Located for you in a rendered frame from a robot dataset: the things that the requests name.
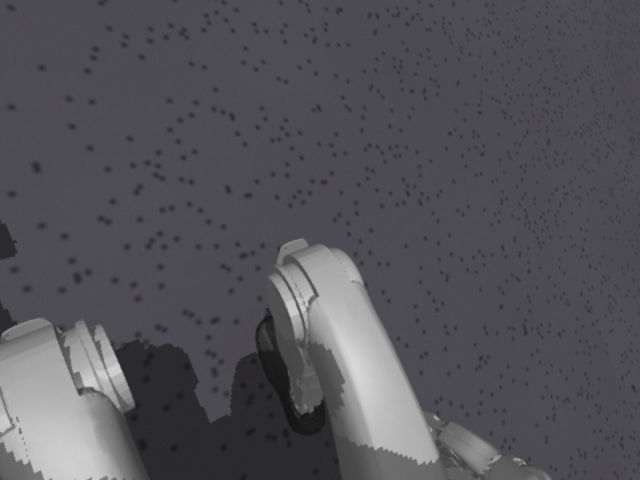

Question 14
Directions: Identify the right robot arm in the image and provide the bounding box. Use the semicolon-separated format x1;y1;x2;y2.
488;455;552;480

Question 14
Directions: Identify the right robot foot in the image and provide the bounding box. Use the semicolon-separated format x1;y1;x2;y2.
256;316;325;436

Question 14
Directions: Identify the right robot hand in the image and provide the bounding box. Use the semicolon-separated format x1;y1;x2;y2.
423;411;504;480

